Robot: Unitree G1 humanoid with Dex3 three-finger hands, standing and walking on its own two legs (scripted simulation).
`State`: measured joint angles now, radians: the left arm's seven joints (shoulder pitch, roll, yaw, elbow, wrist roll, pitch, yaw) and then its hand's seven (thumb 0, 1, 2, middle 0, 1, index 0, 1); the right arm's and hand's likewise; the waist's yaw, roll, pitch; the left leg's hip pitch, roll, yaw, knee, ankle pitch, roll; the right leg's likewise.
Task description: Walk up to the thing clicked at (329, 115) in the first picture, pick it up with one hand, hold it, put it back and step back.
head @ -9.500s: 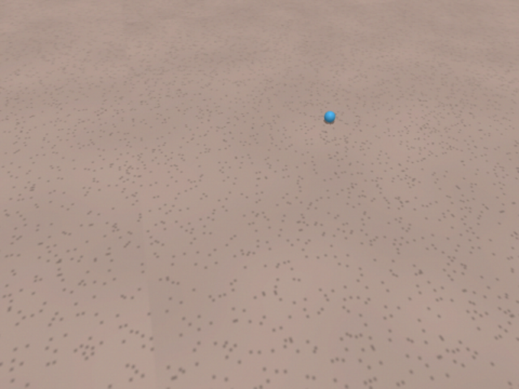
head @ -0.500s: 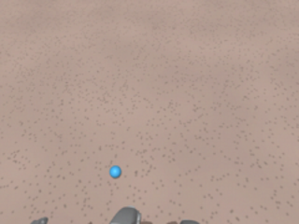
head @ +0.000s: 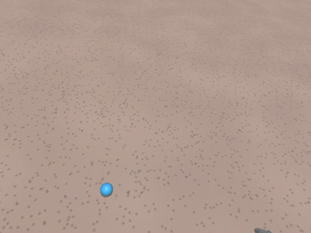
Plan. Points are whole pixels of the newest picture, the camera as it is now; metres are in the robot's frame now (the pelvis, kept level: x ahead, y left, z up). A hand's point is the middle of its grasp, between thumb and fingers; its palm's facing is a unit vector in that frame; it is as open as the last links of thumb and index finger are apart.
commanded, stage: walk up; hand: left
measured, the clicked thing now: (106, 189) +0.52 +0.21 -0.72
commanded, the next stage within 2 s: none
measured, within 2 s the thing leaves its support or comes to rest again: neither
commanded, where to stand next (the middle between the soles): +0.13 -0.02 m, yaw -1 degrees
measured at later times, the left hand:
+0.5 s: hand out of the picture +0.05 +0.26 -0.10, palm faces +0.07 -0.85 -0.52, open 7.4 cm
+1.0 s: hand out of the picture +0.08 +0.24 -0.15, palm faces +0.01 -0.92 -0.40, open 7.4 cm
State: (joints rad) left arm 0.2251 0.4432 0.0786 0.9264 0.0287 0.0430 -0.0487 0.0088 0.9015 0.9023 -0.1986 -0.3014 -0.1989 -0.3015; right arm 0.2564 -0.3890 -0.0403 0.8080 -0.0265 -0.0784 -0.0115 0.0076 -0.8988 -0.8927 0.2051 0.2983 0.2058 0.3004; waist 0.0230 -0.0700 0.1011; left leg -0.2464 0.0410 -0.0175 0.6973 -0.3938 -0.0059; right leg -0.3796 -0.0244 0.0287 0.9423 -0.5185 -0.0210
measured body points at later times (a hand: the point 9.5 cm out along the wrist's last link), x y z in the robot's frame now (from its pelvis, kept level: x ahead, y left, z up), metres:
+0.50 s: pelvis -0.01 -0.04 +0.00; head +0.02 -0.09 +0.45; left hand +0.04 +0.30 -0.07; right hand +0.03 -0.36 -0.15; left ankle -0.02 +0.13 -0.67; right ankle +0.05 -0.16 -0.72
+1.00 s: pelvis +0.03 -0.04 -0.01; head +0.07 -0.05 +0.44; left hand +0.08 +0.28 -0.12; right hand +0.09 -0.38 -0.12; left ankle +0.00 +0.12 -0.71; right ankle +0.14 -0.15 -0.72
